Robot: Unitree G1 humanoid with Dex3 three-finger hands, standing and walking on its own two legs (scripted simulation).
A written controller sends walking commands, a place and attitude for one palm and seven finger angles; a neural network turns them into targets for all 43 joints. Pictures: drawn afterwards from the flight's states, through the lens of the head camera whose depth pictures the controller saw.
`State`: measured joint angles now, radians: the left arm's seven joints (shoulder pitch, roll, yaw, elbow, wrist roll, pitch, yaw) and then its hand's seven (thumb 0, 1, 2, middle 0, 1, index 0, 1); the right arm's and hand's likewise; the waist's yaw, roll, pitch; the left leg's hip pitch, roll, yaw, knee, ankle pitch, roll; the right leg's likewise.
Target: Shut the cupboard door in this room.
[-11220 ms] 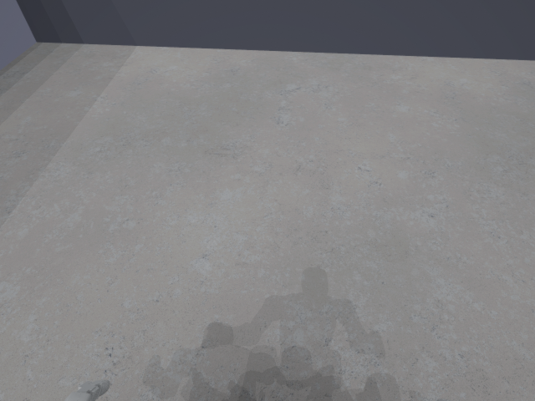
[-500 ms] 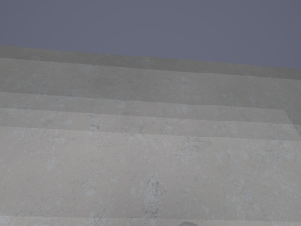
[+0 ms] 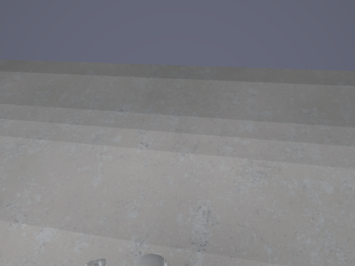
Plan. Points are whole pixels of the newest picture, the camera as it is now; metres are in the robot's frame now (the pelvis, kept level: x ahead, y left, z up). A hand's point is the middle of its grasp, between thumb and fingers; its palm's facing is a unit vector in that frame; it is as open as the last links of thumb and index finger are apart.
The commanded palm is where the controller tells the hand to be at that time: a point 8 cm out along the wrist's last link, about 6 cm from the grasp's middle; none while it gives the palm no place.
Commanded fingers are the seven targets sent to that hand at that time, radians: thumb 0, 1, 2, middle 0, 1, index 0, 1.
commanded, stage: turn or walk to find it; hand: left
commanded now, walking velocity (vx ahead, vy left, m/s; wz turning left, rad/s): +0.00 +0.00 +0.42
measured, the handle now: out of the picture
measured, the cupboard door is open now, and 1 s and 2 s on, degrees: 90 90 90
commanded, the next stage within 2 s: none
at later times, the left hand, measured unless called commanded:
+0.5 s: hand out of the picture -0.04 +0.27 -0.18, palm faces +0.28 -0.93 -0.24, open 7.4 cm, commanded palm none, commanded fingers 0.00 0.90 0.90 -0.20 -0.30 -0.20 -0.30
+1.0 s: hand out of the picture +0.01 +0.20 -0.14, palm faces +0.41 -0.86 -0.29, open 7.4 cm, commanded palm none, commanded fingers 0.00 0.90 0.90 -0.20 -0.30 -0.20 -0.30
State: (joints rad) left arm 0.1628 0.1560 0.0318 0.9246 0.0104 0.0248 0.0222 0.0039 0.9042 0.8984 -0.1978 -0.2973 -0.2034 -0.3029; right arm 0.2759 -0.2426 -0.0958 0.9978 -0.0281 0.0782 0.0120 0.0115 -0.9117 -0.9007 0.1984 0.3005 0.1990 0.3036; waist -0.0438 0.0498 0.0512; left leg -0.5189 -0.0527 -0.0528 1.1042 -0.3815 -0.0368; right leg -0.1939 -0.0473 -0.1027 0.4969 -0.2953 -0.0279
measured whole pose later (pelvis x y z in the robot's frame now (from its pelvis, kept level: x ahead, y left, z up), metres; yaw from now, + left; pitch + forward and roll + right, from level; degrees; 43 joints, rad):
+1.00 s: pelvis -0.01 -0.01 +0.00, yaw +26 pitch -1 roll +3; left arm 0.15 0.16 0.03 0.91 0.01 0.01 0.02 0.00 0.90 0.90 -0.20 -0.30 -0.20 -0.30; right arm 0.27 -0.25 -0.09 1.00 -0.02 0.08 0.01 0.01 -0.91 -0.90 0.20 0.30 0.20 0.30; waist -0.04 0.06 0.07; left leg -0.47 -0.04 -0.06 1.13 -0.41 -0.04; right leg -0.22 -0.06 -0.13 0.54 -0.30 -0.05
